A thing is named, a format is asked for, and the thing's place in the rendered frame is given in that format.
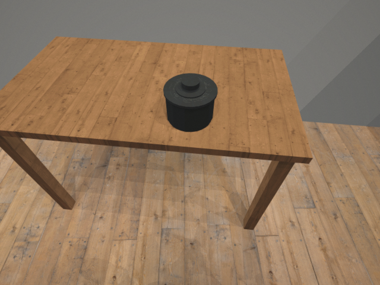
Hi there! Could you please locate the lid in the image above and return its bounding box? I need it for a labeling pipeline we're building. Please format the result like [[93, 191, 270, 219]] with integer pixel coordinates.
[[163, 73, 218, 109]]

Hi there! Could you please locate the table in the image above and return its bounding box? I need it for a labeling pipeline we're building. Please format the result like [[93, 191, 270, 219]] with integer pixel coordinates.
[[0, 36, 313, 230]]

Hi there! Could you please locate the pot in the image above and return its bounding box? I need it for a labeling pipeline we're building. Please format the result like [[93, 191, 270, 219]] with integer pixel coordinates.
[[166, 100, 214, 132]]

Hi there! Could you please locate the knob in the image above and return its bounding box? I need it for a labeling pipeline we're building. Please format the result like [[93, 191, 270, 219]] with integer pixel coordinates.
[[181, 75, 200, 91]]

